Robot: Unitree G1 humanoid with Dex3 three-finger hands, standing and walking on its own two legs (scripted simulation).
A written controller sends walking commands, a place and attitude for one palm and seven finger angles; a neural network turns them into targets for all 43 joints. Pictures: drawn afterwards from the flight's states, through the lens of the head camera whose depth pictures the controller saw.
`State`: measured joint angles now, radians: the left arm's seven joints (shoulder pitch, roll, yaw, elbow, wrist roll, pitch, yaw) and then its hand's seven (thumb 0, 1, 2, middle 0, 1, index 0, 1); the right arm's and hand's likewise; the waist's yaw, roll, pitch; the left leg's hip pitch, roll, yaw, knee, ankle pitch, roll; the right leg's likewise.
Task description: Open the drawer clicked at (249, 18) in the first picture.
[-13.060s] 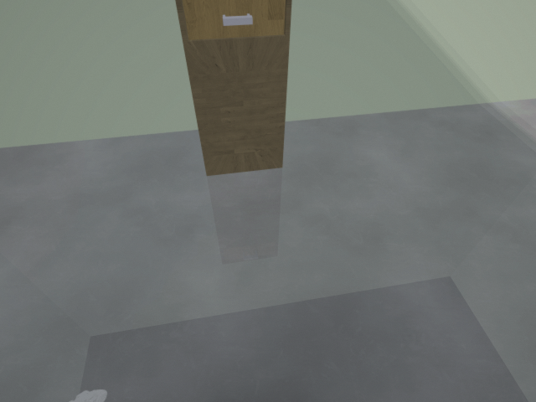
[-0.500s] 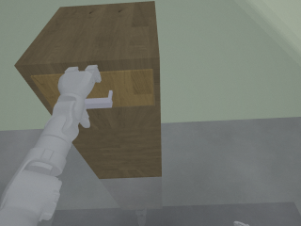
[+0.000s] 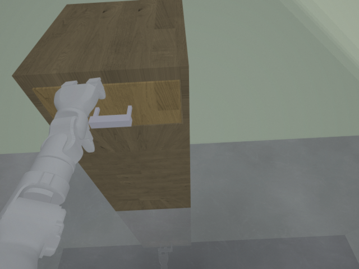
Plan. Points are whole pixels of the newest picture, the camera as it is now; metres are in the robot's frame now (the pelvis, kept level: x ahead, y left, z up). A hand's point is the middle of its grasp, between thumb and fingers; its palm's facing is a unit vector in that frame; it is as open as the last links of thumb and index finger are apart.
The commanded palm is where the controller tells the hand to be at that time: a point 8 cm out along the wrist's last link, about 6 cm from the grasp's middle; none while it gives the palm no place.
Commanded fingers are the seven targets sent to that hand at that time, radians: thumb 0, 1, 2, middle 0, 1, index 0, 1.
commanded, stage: move the hooked fingers above the handle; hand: left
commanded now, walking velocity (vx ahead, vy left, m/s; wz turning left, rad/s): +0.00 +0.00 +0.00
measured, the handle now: (112, 115) +0.50 +0.20 +0.05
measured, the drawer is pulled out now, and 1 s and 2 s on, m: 0.00 0.00 0.00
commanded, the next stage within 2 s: lower the fingers behind the handle in 1.30 s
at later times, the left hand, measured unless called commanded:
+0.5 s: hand (95, 120) +0.43 +0.21 +0.10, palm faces -0.07 -0.05 -1.00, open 13.8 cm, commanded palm +0.42 +0.21 +0.16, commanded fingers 0.00 -0.50 0.30 -0.30 -1.20 -0.30 -1.20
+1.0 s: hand (107, 121) +0.43 +0.19 +0.10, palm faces -0.05 -0.06 -1.00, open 13.8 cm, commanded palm +0.42 +0.21 +0.17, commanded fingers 0.00 -0.50 0.30 -0.30 -1.20 -0.30 -1.20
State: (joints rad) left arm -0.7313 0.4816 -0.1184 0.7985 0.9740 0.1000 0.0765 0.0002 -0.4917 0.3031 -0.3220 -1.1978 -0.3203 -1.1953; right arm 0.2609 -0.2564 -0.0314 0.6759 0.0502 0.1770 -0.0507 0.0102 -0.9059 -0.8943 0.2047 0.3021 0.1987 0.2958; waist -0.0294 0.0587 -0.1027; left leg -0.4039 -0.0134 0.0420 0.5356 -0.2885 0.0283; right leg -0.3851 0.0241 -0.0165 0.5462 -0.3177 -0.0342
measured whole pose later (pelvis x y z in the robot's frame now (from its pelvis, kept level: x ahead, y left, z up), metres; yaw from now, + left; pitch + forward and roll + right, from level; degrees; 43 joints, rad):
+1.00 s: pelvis +0.00 +0.00 +0.00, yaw +1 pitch +9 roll +0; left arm -0.70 0.42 -0.18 0.68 0.96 -0.02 0.04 0.00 -0.49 0.30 -0.32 -1.20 -0.32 -1.20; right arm 0.27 -0.26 -0.04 0.67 0.04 0.17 -0.06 0.01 -0.91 -0.89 0.21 0.30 0.20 0.30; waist -0.01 0.05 -0.09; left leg -0.41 -0.02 0.02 0.56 -0.30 0.03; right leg -0.38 0.02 -0.03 0.56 -0.33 -0.03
